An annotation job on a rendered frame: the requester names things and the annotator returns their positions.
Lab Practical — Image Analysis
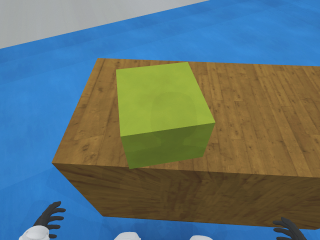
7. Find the left robot forearm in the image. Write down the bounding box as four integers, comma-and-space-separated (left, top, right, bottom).
19, 225, 50, 240

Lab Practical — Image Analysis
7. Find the carton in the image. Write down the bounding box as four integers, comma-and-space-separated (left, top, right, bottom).
116, 62, 216, 169

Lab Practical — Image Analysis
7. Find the robot left hand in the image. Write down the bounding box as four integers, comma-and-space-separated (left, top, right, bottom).
33, 201, 66, 239

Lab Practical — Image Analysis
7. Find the robot right hand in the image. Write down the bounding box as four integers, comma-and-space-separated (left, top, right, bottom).
272, 217, 307, 240

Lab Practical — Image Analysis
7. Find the pedestal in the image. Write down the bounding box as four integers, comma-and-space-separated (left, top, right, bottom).
51, 58, 320, 230

